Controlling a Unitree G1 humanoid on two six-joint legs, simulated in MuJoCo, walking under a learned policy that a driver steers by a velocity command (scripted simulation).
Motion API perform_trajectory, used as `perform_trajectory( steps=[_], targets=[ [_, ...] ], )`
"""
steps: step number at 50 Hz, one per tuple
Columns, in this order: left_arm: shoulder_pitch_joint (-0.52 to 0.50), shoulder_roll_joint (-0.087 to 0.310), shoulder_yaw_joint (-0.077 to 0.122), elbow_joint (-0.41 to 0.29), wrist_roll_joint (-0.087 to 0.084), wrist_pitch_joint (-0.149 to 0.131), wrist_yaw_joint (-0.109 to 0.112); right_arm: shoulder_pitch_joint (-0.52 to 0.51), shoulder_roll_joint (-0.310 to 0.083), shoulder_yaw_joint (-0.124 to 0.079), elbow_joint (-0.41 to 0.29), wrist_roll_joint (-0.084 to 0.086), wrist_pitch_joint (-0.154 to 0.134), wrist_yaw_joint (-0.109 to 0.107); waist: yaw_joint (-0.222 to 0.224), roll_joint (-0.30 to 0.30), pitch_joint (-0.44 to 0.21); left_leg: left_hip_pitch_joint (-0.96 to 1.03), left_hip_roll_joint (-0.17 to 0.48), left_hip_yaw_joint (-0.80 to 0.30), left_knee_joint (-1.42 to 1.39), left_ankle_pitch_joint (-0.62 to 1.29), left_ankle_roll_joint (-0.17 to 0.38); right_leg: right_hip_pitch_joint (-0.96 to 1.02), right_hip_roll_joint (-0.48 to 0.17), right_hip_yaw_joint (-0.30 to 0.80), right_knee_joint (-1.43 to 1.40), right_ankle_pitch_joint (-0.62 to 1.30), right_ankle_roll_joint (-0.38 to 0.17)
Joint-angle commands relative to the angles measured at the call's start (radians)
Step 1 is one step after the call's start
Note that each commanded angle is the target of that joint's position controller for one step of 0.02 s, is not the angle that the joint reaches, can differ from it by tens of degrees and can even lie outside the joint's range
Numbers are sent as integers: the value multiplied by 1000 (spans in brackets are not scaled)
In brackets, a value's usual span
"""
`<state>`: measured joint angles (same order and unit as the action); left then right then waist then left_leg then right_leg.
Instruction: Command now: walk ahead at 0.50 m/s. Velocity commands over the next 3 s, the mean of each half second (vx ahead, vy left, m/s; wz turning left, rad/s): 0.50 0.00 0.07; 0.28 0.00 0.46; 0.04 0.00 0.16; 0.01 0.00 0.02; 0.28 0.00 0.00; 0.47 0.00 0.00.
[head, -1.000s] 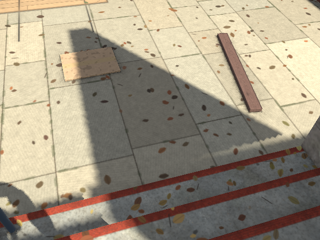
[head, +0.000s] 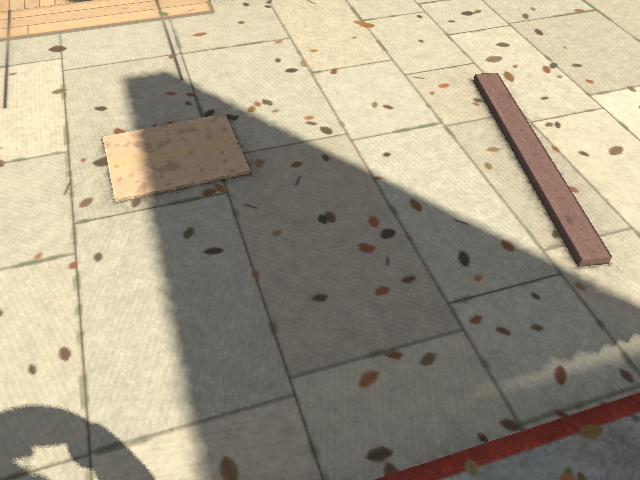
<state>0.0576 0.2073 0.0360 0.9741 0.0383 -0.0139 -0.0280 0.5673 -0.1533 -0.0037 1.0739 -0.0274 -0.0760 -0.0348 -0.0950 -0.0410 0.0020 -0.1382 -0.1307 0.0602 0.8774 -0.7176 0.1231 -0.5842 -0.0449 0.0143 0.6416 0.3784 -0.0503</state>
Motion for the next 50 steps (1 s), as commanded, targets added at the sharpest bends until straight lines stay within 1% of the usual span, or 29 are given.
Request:
perform_trajectory(
  steps=[1,4,6,7,8,9,10,12,13,14,15,17,19,21,26,29,30,32,33,34,35,36,37,38,40,41,43,46,50],
  targets=[
    [-195,18,-12,-122,-22,-33,1,93,-90,-13,9,-16,8,-8,-81,83,198,-77,208,-266,-131,704,53,-13,28,-60,-157,-61,3],
    [0,60,-2,-73,-31,-42,20,83,-117,-19,23,-28,30,-22,-29,75,171,5,221,-265,66,962,66,161,7,-46,-325,-202,-32],
    [316,94,23,44,-23,-44,27,88,-129,-18,47,-23,38,-22,107,21,30,-64,184,-222,483,973,70,499,-8,-66,-456,-107,-67],
    [542,157,45,114,-18,-35,18,9,-151,-37,41,-10,27,1,225,-68,-113,-297,63,-116,899,495,18,835,-88,22,-287,136,-128],
    [546,159,36,94,-17,-32,-2,159,-99,-34,3,42,23,-8,123,-140,-286,-698,36,-119,1157,-223,-9,1232,-323,206,133,487,-215],
    [519,185,46,70,-49,-28,-2,72,-170,-35,-42,46,26,-10,201,-122,-351,-914,79,-132,1092,-88,-5,1268,-408,401,-32,-127,-360],
    [460,173,51,64,-32,-11,17,-65,-172,-42,-70,17,25,-3,197,-89,-170,-972,121,-121,976,87,-12,1021,-405,440,-249,-665,-369],
    [309,84,15,32,8,-24,34,-195,-192,-69,-84,-9,33,18,109,70,67,-784,151,-196,637,364,-37,554,-292,347,-305,-647,-266],
    [330,64,10,45,-6,-38,36,-123,-164,-67,-46,-35,47,29,57,66,89,-677,194,-198,520,396,-58,404,-264,321,-289,-512,-246],
    [310,55,3,48,-34,-55,43,-166,-104,-57,-62,-33,64,42,32,74,123,-535,195,-159,307,522,-96,226,-180,196,-335,-402,-204],
    [341,92,15,71,-39,-65,49,-175,-69,-53,-62,-46,75,46,37,2,107,-459,180,-102,264,549,-111,179,-165,179,-318,-283,-220],
    [376,105,18,66,-24,-71,43,-122,-62,-51,-50,-25,82,44,14,-80,39,-409,169,-95,285,707,-84,187,-164,141,-252,-97,-217],
    [339,36,-1,68,-26,-98,38,-269,-119,-66,-110,4,57,56,25,1,79,-430,162,-133,-24,1039,-52,153,-68,68,-209,-514,-152],
    [316,41,-10,61,-37,-103,41,-355,-96,-54,-127,-8,41,70,58,-18,58,-263,121,-94,-105,1259,-45,68,-57,38,-183,-727,-109],
    [455,64,-8,96,15,-89,53,-556,-91,-33,-203,-1,35,76,186,-4,191,-361,114,-74,-300,1134,-59,217,-109,59,39,-745,-113],
    [530,67,-11,137,31,-63,82,-532,-85,-32,-197,10,24,74,224,27,220,-333,162,-48,-517,1045,-36,349,-143,76,225,-590,-135],
    [555,63,-14,144,18,-50,87,-476,-90,-32,-166,-2,24,73,222,48,197,-251,142,-6,-551,973,-26,360,-129,51,338,-457,-130],
    [550,76,-20,133,-1,-30,86,-173,-127,-52,-55,-36,12,76,91,119,66,93,137,20,-687,1109,13,285,-50,-46,768,-400,-112],
    [582,62,-6,98,-40,-29,85,-42,-261,-89,-41,-23,12,73,62,331,-152,603,386,-189,-231,1846,154,-117,48,-136,1236,-1147,-28],
    [525,110,-9,47,-58,-28,86,21,-274,-94,-68,26,24,77,-10,221,-381,890,534,-402,-100,2011,281,-431,54,-98,1483,-1324,10],
    [369,144,1,-13,-36,-29,77,8,-289,-97,-109,33,38,66,-59,83,-363,854,557,-457,-213,1759,333,-592,27,-62,1472,-1225,18],
    [298,113,-7,-55,-25,-38,65,-33,-301,-97,-119,6,55,33,-39,84,-267,713,580,-530,-335,1305,364,-669,3,-10,1325,-1095,25],
    [219,116,-1,-68,-1,-29,63,-88,-248,-84,-133,8,64,15,-10,28,-143,514,555,-557,-389,1162,340,-656,-25,3,1216,-1053,39],
    [228,120,10,-62,25,-3,63,-164,-201,-70,-156,18,60,15,52,-32,-70,278,496,-525,-375,1198,314,-532,-40,7,1143,-1006,47],
    [240,83,12,-64,24,17,60,-264,-169,-48,-174,22,33,16,135,-55,32,-97,334,-353,-429,1254,194,-269,-49,26,676,-653,81],
    [200,61,9,-89,26,18,54,-277,-203,-54,-176,30,25,16,130,3,22,-236,259,-283,-475,1294,158,-80,-8,-29,484,-543,84],
    [335,16,0,-39,20,23,55,-286,-227,-63,-178,6,24,12,168,156,-111,-193,245,-251,-361,1593,136,56,28,-49,556,-376,56],
    [130,107,32,-129,6,21,56,-142,-170,-50,-152,23,33,5,82,120,-51,44,232,-375,-317,1229,153,-250,-11,52,454,-300,52],
    [-1,87,22,-207,16,13,37,-96,-168,-48,-167,5,44,-11,56,60,25,-4,258,-480,-244,900,185,-302,-23,88,265,-202,74]
  ],
)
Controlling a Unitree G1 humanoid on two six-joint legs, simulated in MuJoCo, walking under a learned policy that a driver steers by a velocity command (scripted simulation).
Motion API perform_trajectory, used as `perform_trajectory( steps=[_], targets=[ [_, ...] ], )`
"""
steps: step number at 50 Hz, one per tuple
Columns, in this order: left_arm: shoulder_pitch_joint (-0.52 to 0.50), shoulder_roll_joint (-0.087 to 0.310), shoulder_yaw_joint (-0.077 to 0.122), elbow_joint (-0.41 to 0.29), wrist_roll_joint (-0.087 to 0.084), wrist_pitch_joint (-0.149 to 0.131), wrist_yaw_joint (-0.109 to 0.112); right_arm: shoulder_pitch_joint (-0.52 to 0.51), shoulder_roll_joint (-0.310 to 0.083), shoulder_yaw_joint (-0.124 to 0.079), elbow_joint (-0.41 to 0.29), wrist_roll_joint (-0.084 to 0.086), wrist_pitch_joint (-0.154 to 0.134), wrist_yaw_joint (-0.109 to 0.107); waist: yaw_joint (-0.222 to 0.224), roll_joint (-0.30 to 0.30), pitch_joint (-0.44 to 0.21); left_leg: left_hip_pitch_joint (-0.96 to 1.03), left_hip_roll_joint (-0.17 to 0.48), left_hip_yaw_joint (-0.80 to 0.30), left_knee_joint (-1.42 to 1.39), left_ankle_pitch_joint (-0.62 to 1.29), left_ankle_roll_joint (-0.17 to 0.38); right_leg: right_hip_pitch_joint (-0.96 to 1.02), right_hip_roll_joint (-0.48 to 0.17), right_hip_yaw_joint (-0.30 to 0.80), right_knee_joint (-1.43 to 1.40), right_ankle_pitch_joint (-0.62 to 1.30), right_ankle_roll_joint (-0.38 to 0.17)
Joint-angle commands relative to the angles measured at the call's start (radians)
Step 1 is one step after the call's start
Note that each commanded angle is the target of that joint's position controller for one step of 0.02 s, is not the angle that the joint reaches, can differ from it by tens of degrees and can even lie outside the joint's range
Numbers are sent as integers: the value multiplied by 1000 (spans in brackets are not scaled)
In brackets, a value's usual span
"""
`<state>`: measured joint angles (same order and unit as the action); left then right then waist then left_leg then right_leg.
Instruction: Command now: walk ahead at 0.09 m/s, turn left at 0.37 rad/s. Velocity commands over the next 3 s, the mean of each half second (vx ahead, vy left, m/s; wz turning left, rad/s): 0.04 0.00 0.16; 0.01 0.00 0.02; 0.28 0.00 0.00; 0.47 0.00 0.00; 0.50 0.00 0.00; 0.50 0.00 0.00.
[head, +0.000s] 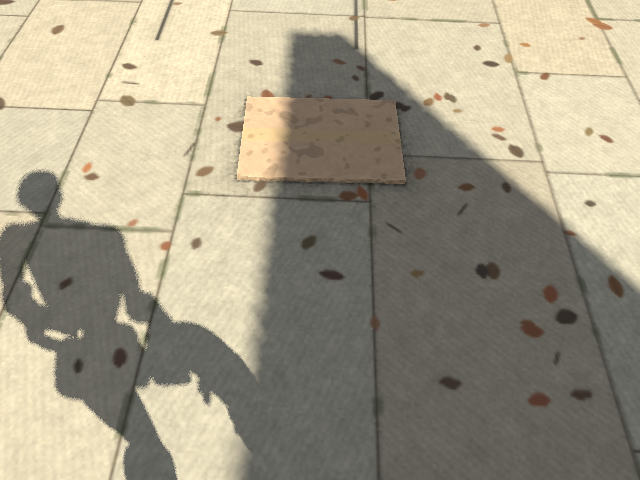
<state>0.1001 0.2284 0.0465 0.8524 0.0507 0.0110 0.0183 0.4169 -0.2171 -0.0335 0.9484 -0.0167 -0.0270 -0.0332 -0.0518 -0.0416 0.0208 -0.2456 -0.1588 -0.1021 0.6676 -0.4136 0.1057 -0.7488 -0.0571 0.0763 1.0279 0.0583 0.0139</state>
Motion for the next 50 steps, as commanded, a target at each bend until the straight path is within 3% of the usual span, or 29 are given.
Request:
perform_trajectory(
  steps=[1,3,5,8,10,11,12,13,14,15,16,17,18,19,23,29,36,37,38,40,42,43,44,45,46,47,48,49,50],
  targets=[
    [-62,61,13,-90,5,-18,-15,53,-94,-12,-44,-9,-11,-15,7,62,24,36,265,-325,-20,492,191,-71,0,26,-176,196,9],
    [-84,49,11,-99,9,-27,-32,10,-100,-9,-72,-3,-17,-13,5,46,17,-67,222,-318,8,255,164,72,27,24,-294,297,7],
    [-71,24,1,-96,-15,-43,-42,-25,-96,-6,-80,-3,-25,-5,3,91,38,-159,188,-285,41,162,135,234,37,10,-447,328,2],
    [-39,44,13,-84,-61,-71,-43,16,-75,-10,-63,-33,-24,-11,-35,119,88,-107,169,-304,142,103,122,355,-39,55,-741,401,-14],
    [92,72,33,-21,-61,-80,-38,53,-81,-17,-52,-42,-11,-16,-20,55,85,-144,136,-267,307,155,103,556,-59,-17,-916,453,-19],
    [206,95,46,26,-44,-79,-36,88,-79,-18,-44,-36,-8,-4,4,-13,42,-196,77,-196,469,98,77,714,-47,-58,-891,482,-7],
    [357,135,57,91,-36,-79,-42,137,-53,-18,-35,-24,-5,9,34,-116,-57,-306,11,-107,701,-270,44,906,-116,-17,-764,793,-5],
    [517,183,68,142,-24,-67,-46,253,-20,-20,-10,20,7,-1,42,-233,-227,-546,-49,18,1146,-698,-6,1225,-255,45,-399,1083,-86],
    [530,166,63,133,-58,-59,-61,226,-46,-11,-21,37,18,-17,70,-175,-307,-738,-18,27,1396,-674,-8,1270,-325,171,-354,914,-155],
    [517,136,49,120,-74,-57,-60,129,-41,-7,-39,13,22,-19,95,-92,-284,-828,6,31,1498,-557,-17,1165,-339,210,-427,667,-196],
    [383,164,49,80,-67,-56,-24,12,-39,2,-83,7,23,-11,88,-157,-285,-869,41,51,1481,-375,-54,1034,-415,372,-612,149,-315],
    [277,72,21,47,-65,-38,6,-132,-60,-3,-102,-27,38,1,77,-30,-162,-862,96,69,1382,-256,-68,842,-333,313,-711,-219,-290],
    [245,81,10,34,-31,-39,17,-202,-42,8,-122,-41,57,11,83,-68,-89,-732,104,57,1331,-122,-75,593,-320,311,-759,-257,-338],
    [253,66,-2,47,-13,-37,18,-220,-27,12,-129,-43,73,10,63,-39,-42,-674,104,68,1324,-104,-79,460,-285,275,-756,-195,-339],
    [318,42,-27,86,-22,-47,16,-201,16,24,-135,-47,80,5,39,-35,-20,-725,53,49,1297,42,-104,386,-152,175,-657,-88,-292],
    [387,57,-30,82,-26,-43,28,-321,25,28,-221,-46,87,-6,83,-29,-50,-846,52,20,1360,62,-163,477,-180,270,-676,-335,-317],
    [384,113,5,33,-20,-50,54,-410,-7,21,-357,-38,107,1,132,-55,-59,-779,89,1,1428,-27,-176,567,-215,294,-731,-276,-328],
    [341,191,17,-11,-19,-43,44,-366,6,33,-366,-12,96,6,111,-73,-137,-600,101,128,1454,-277,-137,515,-252,255,-805,0,-345],
    [284,221,30,-44,-21,-41,40,-366,-6,43,-394,-6,92,9,89,-92,-134,-516,129,115,1364,-351,-103,501,-243,212,-809,114,-326],
    [196,215,35,-83,-35,-24,38,-329,-15,64,-413,-4,92,17,55,-116,-130,-270,163,111,984,-440,-32,413,-176,65,-820,180,-228],
    [218,223,48,-90,-62,-4,22,-192,-23,71,-389,9,98,25,54,-211,-110,10,95,152,727,-589,19,291,-161,30,-861,117,-202],
    [235,204,61,-74,-76,16,18,-26,-50,55,-336,8,96,34,-21,-40,-26,72,69,92,441,-533,32,201,-116,0,-668,-99,-164],
    [134,107,49,-146,-48,22,13,143,-126,36,-270,10,82,42,-134,402,163,136,246,-383,66,-232,42,-301,65,-21,-283,-741,-107],
    [-52,83,46,-252,-6,-13,-11,230,-202,18,-261,42,47,-6,-220,517,252,67,418,-908,-207,242,60,-537,220,337,-175,-831,-96],
    [-16,27,33,-246,-23,-45,-3,88,-191,31,-251,25,23,-34,-79,376,266,1,458,-905,-215,508,27,-527,283,434,-28,-737,-67],
    [51,21,27,-224,-26,-50,4,-88,-181,29,-282,-10,18,-45,48,323,212,-112,430,-764,-141,582,-6,-408,297,399,85,-623,-49],
    [104,44,30,-185,-8,-36,10,-216,-161,27,-292,-39,16,-35,131,279,137,-213,394,-595,-36,556,-18,-280,294,325,210,-495,-37],
    [165,79,43,-136,4,-5,20,-286,-123,32,-294,-35,16,-14,189,190,73,-319,356,-426,45,527,-27,-142,293,235,318,-351,-26],
    [205,109,54,-111,-4,22,20,-315,-95,33,-296,-28,25,9,209,143,16,-366,329,-317,38,454,-33,-55,295,174,391,-261,-17]
  ],
)
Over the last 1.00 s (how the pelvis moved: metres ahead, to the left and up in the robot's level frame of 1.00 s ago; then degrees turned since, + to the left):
0.49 0.00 -0.27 18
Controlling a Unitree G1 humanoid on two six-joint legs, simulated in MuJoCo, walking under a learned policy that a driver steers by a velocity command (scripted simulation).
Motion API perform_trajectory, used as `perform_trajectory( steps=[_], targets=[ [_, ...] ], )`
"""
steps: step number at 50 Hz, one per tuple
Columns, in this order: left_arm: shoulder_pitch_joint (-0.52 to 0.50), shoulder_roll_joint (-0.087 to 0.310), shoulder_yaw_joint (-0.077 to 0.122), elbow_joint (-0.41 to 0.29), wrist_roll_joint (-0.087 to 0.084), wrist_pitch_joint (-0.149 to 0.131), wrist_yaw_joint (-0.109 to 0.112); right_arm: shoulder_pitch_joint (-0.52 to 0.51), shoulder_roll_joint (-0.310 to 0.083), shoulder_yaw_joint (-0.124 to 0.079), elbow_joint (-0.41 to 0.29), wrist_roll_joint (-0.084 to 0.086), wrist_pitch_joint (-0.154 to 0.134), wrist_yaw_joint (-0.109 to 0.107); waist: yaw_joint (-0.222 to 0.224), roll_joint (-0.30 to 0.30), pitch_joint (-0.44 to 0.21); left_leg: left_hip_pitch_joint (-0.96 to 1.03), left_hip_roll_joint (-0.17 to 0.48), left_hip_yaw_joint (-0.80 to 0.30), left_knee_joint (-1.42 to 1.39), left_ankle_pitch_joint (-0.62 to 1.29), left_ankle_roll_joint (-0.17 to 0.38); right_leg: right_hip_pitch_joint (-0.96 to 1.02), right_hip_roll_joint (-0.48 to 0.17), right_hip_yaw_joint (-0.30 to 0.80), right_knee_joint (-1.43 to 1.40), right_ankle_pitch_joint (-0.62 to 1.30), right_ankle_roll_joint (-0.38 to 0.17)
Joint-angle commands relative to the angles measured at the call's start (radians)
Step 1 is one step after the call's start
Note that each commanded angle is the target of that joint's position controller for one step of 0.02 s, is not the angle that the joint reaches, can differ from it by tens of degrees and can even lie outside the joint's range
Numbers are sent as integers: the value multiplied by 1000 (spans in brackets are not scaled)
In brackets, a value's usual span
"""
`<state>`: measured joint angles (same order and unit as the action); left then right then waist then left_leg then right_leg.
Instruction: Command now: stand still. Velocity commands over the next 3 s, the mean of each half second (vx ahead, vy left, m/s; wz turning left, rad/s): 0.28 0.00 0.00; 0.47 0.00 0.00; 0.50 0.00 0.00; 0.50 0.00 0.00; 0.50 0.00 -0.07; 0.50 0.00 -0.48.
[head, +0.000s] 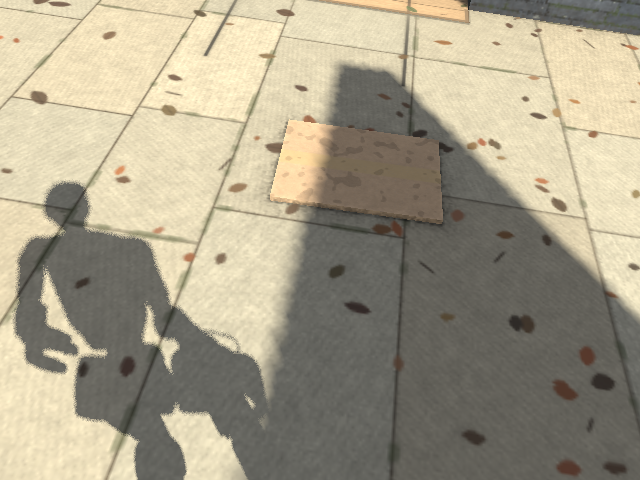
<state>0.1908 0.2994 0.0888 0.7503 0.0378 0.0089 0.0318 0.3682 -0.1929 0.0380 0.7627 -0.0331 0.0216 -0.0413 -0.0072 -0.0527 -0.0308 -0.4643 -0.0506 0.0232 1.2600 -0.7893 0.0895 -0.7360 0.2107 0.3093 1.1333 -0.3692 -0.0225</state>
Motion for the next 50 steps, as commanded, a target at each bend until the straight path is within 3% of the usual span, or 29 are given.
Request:
perform_trajectory(
  steps=[1,2,5,8,10,13,17,21,25,27,28,30,31,32,33,34,35,36,37,38,39,40,41,43,47,50],
  targets=[
    [120,40,12,-4,2,46,3,-281,-116,-42,-109,3,-17,28,177,131,47,-174,198,-385,-572,760,-13,-22,15,-92,332,219,23],
    [123,31,6,3,-5,59,-6,-256,-124,-47,-92,9,-16,34,176,114,27,-157,182,-348,-607,606,-10,3,-4,-116,353,287,25],
    [32,25,-10,7,4,60,-42,-64,-148,-62,-4,5,-25,29,73,83,71,4,159,-307,-701,264,17,-59,-49,-143,280,412,15],
    [-97,31,-10,-9,18,43,-56,115,-178,-82,80,-7,-49,17,-26,103,104,262,167,-315,-723,304,39,-198,-63,-131,137,407,24],
    [-105,37,-1,4,10,40,-59,174,-187,-95,107,-15,-61,17,-56,150,95,410,171,-333,-735,444,49,-244,-67,-111,57,354,28],
    [-146,38,2,13,9,29,-60,208,-178,-103,131,-20,-81,16,-79,171,97,499,181,-358,-715,549,82,-276,-80,-94,-42,334,34],
    [-250,15,-12,4,14,5,-72,221,-174,-112,149,-17,-112,14,-99,139,111,459,187,-408,-694,492,122,-264,-104,-106,-181,425,34],
    [-325,-11,-28,-10,14,-20,-81,232,-153,-106,173,-27,-116,18,-111,102,144,352,170,-424,-656,425,157,-188,-140,-153,-312,540,14],
    [-369,-36,-52,-16,-6,-45,-90,203,-123,-96,190,-15,-119,21,-116,61,176,186,141,-383,-622,337,132,45,-193,-250,-492,739,-12],
    [-369,-44,-62,-22,-19,-57,-92,210,-114,-94,212,-9,-117,27,-123,73,202,142,131,-355,-596,374,118,181,-213,-281,-575,741,-18],
    [-360,-48,-68,-16,-21,-59,-89,218,-110,-95,226,-12,-112,27,-132,75,220,166,125,-348,-566,418,115,212,-225,-290,-632,704,-20],
    [-277,-31,-61,22,-24,-70,-80,255,-107,-93,263,-26,-93,14,-124,53,228,229,120,-307,-456,577,108,310,-245,-306,-753,618,-34],
    [-123,-12,-48,83,-21,-71,-73,255,-126,-99,279,-30,-79,6,-57,43,189,238,116,-281,-284,688,116,448,-277,-270,-850,583,-56],
    [46,20,-30,148,-4,-65,-61,246,-129,-102,293,-16,-76,15,20,-29,97,185,53,-185,-51,706,105,669,-242,-327,-884,622,-62],
    [186,50,-17,200,3,-60,-59,247,-109,-106,296,-5,-79,35,57,-95,6,-46,-24,-96,243,305,84,950,-309,-263,-742,732,-89],
    [324,78,-13,214,-3,-66,-70,313,-85,-108,284,37,-82,22,55,-132,-183,-291,-44,-106,524,-20,57,1276,-500,-84,-413,967,-155],
    [354,84,-8,207,-29,-61,-67,292,-133,-105,266,38,-87,11,95,-115,-263,-439,-10,-111,575,35,56,1338,-556,72,-473,716,-229],
    [281,122,13,197,-29,-57,-43,165,-138,-101,216,26,-93,22,109,-197,-216,-599,11,-43,585,173,41,1241,-610,269,-718,33,-347],
    [198,38,-2,163,-17,-52,-29,40,-152,-111,198,-1,-95,30,82,-8,-75,-591,57,-14,512,312,36,1035,-561,260,-867,-209,-302],
    [109,12,-18,147,-8,-74,-18,-49,-144,-113,167,-13,-110,44,52,28,6,-522,92,-80,298,493,19,870,-545,202,-878,-44,-275],
    [121,-15,-28,164,5,-90,-18,-43,-111,-108,179,-23,-107,54,14,42,53,-415,115,-87,236,521,5,718,-523,174,-876,197,-262],
    [118,-37,-39,186,-8,-108,-17,-60,-61,-99,174,-24,-90,63,-41,82,123,-314,142,-90,57,553,-32,544,-458,63,-896,370,-232],
    [128,-53,-44,201,-10,-114,-21,-49,-29,-94,182,-29,-82,70,-47,56,101,-227,137,-66,-34,574,-50,501,-410,-5,-904,475,-219],
    [181,-50,-48,221,-23,-114,-22,-104,-18,-88,149,-14,-84,75,-45,-34,75,-175,129,-40,-193,654,-62,501,-368,-101,-894,727,-212],
    [260,-39,-50,236,-45,-107,-28,-315,-2,-64,91,3,-89,78,15,-29,94,-53,88,29,-529,857,-40,510,-328,-178,-926,745,-148],
    [331,-19,-52,260,-34,-99,-22,-425,-39,-66,55,10,-82,74,42,-6,117,-89,77,21,-599,833,-24,649,-379,-138,-938,686,-146]
  ],
)
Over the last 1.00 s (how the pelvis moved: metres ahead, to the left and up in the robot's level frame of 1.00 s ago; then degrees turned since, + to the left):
0.05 0.00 -0.08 3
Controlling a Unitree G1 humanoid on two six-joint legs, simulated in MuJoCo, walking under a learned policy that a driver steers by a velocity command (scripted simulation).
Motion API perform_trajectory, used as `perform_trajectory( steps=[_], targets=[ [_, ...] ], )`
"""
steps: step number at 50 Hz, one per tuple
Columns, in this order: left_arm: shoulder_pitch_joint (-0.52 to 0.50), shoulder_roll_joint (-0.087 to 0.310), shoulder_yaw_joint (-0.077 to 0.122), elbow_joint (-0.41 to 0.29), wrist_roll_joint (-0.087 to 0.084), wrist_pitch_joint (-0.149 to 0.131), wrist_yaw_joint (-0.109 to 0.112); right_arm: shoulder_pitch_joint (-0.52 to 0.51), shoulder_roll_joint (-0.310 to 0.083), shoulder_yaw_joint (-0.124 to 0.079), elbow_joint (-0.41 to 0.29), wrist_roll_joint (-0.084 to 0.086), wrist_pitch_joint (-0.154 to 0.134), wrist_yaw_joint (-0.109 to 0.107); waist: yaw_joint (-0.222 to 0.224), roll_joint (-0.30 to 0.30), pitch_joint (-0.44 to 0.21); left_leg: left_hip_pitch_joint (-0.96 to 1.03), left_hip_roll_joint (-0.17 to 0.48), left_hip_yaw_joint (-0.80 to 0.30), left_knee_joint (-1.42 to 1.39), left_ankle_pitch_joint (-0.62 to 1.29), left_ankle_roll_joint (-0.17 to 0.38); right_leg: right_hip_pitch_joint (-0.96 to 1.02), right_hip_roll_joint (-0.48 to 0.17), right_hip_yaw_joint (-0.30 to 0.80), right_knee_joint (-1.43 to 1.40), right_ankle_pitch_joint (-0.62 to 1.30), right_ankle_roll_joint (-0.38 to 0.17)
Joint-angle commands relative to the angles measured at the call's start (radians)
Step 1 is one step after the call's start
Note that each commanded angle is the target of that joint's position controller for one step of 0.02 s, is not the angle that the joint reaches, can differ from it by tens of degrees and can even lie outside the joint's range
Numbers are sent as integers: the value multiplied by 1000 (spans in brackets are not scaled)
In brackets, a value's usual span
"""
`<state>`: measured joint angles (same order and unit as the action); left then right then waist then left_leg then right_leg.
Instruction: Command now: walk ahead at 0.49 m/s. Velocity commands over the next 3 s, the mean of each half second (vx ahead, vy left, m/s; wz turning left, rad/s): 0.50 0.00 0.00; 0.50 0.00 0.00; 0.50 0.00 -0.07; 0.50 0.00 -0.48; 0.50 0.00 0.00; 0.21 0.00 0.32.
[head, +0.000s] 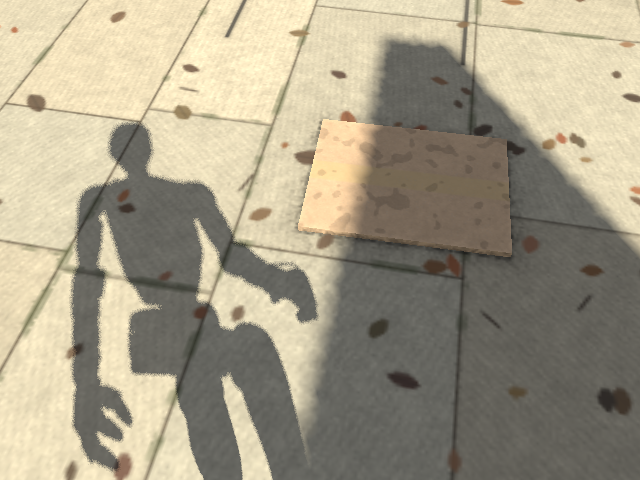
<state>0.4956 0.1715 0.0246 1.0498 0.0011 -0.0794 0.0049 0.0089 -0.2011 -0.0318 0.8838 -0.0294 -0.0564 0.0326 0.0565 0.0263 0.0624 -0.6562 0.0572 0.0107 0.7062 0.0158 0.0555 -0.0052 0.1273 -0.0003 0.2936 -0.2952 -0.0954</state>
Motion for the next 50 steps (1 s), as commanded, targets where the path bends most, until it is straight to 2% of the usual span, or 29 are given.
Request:
perform_trajectory(
  steps=[1,3,4,5,6,7,8,9,10,11,12,14,16,19,24,29,31,32,33,34,35,36,37,38,39,41,44,46,50],
  targets=[
    [43,117,12,-34,13,-7,10,-87,-38,2,-77,5,-4,-2,-22,-77,35,86,-33,30,-72,-18,15,-29,-312,173,-87,615,-80],
    [52,134,15,-26,25,1,15,-72,-50,0,-79,6,-12,-5,-37,-73,31,146,-56,37,-136,-104,34,32,-321,153,-26,703,-77],
    [51,145,16,-25,27,0,15,-15,-61,-6,-62,6,-20,-10,-60,-76,3,240,-83,50,-172,-146,44,40,-313,137,46,796,-69],
    [46,147,16,-24,27,0,12,119,-85,-18,-20,3,-30,-18,-118,-57,-64,422,-109,62,-215,-151,65,6,-286,102,204,851,-58],
    [35,139,12,-42,24,-5,6,301,-138,-36,22,-12,-43,-30,-191,-32,-173,693,-15,-50,-203,-164,112,-147,-253,71,430,708,-44],
    [78,67,-5,-80,0,-13,0,440,-237,-58,29,-32,-44,-45,-201,127,-337,966,272,-427,-224,-186,204,-398,-151,-6,776,215,-15],
    [127,111,17,-60,-10,-6,0,441,-238,-65,37,2,-22,-38,-184,192,-404,1022,384,-739,-349,-209,311,-593,-42,2,1005,-262,-5],
    [38,162,33,-74,17,3,3,346,-178,-53,29,26,-11,-34,-145,58,-233,890,326,-625,-383,-300,276,-682,-109,43,1049,-178,-14],
    [-52,128,28,-103,24,2,-3,259,-128,-40,16,27,-15,-30,-122,27,-111,736,279,-496,-426,-271,246,-690,-142,41,1007,-102,-11],
    [-74,96,24,-106,26,6,-7,209,-97,-33,14,21,-21,-28,-79,9,-41,608,228,-404,-463,-187,207,-644,-176,44,937,-54,-3],
    [-68,89,26,-103,41,19,-10,206,-77,-27,24,23,-29,-31,-45,19,-16,523,192,-336,-482,-98,181,-586,-196,45,884,-37,12],
    [-37,59,24,-86,49,42,-20,248,-67,-25,48,23,-49,-29,-16,19,-35,466,156,-256,-505,30,173,-512,-192,28,848,-7,30],
    [-94,65,29,-106,41,51,-24,285,-90,-31,69,29,-60,-30,-6,29,-35,470,133,-201,-535,54,171,-540,-200,17,793,57,45],
    [-246,80,35,-152,38,56,-27,352,-91,-30,91,27,-57,-32,-32,26,8,501,115,-162,-573,56,160,-631,-218,-5,673,171,65],
    [-437,64,23,-207,24,47,-34,461,-96,-28,119,22,-52,-38,-88,35,29,581,104,-120,-572,121,128,-638,-205,-39,452,300,73],
    [-563,76,17,-258,22,36,-29,546,-105,-25,155,7,-48,-54,-122,41,53,732,153,-126,-518,220,151,-648,-176,-62,318,228,40],
    [-535,83,20,-260,22,27,-25,531,-117,-26,159,3,-48,-58,-95,44,40,755,163,-110,-451,375,140,-564,-149,-76,266,153,9],
    [-473,94,27,-242,22,21,-19,515,-127,-28,159,3,-50,-59,-64,52,8,752,158,-96,-382,519,126,-465,-119,-88,242,118,-8],
    [-356,111,37,-202,23,14,-12,501,-134,-29,159,7,-49,-57,-15,46,-53,743,136,-74,-250,620,111,-320,-83,-103,195,121,-28],
    [-186,143,52,-147,34,2,-3,484,-128,-26,153,15,-49,-54,57,18,-147,641,96,-35,-58,549,91,-83,-108,-73,156,161,-58],
    [-26,234,76,-123,60,-7,8,493,-74,-9,113,39,-52,-46,98,-93,-278,378,31,10,250,215,61,208,-351,216,139,37,-130],
    [-14,286,89,-121,55,2,-2,588,-32,-8,116,55,-47,-42,53,-260,-361,103,-141,29,561,-540,37,350,-576,652,22,50,-255],
    [-109,223,76,-132,22,15,-9,505,-125,-35,114,24,-39,-44,26,-103,-246,28,-77,-77,617,-476,55,237,-514,606,-14,-24,-218],
    [-207,173,60,-148,15,14,-12,427,-109,-35,85,19,-44,-37,-8,-81,-115,18,-38,-72,579,-379,56,85,-477,455,-49,7,-187],
    [-254,128,48,-152,19,7,-15,386,-87,-33,76,19,-44,-33,-32,-56,-55,46,-5,-66,525,-320,54,-18,-424,355,-85,95,-153],
    [-242,79,32,-125,15,-6,-8,397,-56,-32,78,-2,-20,-22,-77,-87,-28,116,23,-51,457,-282,31,-114,-349,222,-120,222,-108],
    [-158,104,35,-82,9,-26,-3,363,-42,-35,63,-8,2,-9,-90,-83,-22,90,29,-20,406,-248,1,-121,-328,151,-141,361,-114],
    [-118,118,35,-67,9,-27,-1,269,-45,-35,30,-8,10,-5,-78,-84,5,21,46,-2,343,-188,-17,-111,-318,121,-164,387,-115],
    [-53,112,26,-49,10,-26,-2,89,-38,-24,-31,4,9,-1,-43,-85,35,-2,43,32,126,-66,-37,-88,-289,70,-175,466,-100]
  ],
)
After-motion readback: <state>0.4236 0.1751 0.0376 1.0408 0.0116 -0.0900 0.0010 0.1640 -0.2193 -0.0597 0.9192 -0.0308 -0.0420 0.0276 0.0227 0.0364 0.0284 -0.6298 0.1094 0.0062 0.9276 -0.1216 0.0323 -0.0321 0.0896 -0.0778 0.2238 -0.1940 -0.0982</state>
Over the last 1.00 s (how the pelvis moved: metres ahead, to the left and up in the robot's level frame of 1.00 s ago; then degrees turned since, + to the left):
0.39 -0.03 -0.05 -1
